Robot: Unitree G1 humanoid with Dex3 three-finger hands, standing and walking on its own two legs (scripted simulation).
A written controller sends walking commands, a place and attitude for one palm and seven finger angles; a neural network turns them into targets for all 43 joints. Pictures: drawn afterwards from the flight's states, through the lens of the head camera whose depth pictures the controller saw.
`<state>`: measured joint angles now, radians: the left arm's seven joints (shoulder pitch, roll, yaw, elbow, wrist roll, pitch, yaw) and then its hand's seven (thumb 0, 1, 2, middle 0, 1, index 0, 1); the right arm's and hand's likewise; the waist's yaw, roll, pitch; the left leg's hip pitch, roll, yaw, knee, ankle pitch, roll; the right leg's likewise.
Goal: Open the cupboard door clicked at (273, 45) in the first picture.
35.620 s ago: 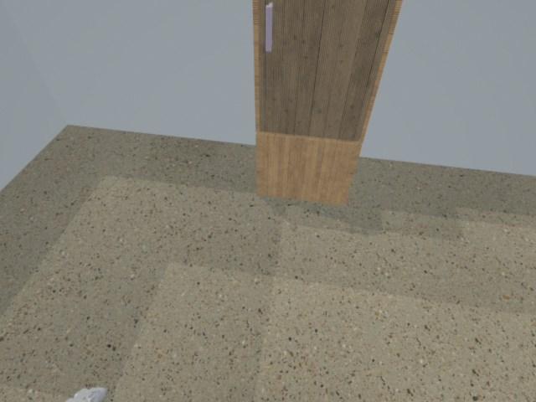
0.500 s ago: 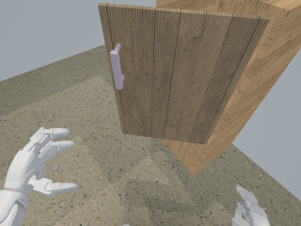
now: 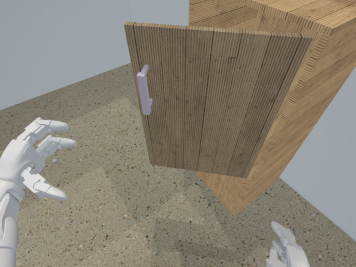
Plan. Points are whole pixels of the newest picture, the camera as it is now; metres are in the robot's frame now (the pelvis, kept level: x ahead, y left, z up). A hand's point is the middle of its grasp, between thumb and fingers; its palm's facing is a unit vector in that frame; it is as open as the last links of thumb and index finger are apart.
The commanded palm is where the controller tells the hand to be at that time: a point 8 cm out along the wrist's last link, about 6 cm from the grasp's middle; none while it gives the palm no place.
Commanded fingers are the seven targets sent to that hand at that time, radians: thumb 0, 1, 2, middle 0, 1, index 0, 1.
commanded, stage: raise the hand with hooked fingers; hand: left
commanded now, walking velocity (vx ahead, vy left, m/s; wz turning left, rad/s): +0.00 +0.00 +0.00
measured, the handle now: (146, 90) +0.54 +0.13 +0.10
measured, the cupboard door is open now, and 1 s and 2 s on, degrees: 43 43 43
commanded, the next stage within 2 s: move the hooked fingers beside the handle in 0.52 s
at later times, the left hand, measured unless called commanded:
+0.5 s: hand (59, 153) +0.30 +0.27 +0.12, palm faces -0.03 -1.00 -0.06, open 14.0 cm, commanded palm +0.27 +0.32 +0.12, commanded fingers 0.00 -0.50 0.30 -0.30 -1.20 -0.30 -1.20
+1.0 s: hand (78, 137) +0.35 +0.25 +0.12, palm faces -0.07 -1.00 -0.03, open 14.0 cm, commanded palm +0.32 +0.30 +0.12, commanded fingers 0.00 -0.50 0.30 -0.30 -1.20 -0.30 -1.20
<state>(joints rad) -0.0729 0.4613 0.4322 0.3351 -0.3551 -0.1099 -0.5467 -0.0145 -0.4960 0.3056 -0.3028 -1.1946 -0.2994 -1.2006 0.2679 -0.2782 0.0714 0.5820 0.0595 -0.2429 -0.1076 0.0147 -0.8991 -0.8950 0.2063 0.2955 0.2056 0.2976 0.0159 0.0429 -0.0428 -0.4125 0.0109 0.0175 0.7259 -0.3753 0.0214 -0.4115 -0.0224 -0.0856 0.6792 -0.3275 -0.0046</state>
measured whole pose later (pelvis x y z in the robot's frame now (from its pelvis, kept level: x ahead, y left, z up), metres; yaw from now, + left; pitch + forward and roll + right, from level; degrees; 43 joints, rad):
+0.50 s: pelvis +0.01 +0.00 +0.00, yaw +0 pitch +4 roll -1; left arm -0.11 0.46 0.45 0.38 -0.34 -0.10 -0.55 -0.02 -0.50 0.30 -0.30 -1.20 -0.30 -1.20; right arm 0.28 -0.29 0.05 0.59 0.06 -0.23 -0.11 0.01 -0.90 -0.90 0.20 0.30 0.20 0.30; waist 0.01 0.04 -0.04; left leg -0.38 0.01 0.03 0.68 -0.36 0.02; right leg -0.39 -0.02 -0.07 0.64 -0.32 -0.01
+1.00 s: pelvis +0.00 +0.00 +0.00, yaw -1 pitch +5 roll -1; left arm -0.30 0.47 0.40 0.57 -0.30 -0.12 -0.53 -0.02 -0.50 0.30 -0.30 -1.20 -0.30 -1.20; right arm 0.28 -0.29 0.06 0.60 0.06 -0.20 -0.11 0.01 -0.90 -0.89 0.21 0.30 0.20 0.30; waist -0.02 0.03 -0.05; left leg -0.42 0.01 0.03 0.68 -0.35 0.02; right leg -0.43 -0.02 -0.07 0.66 -0.32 -0.01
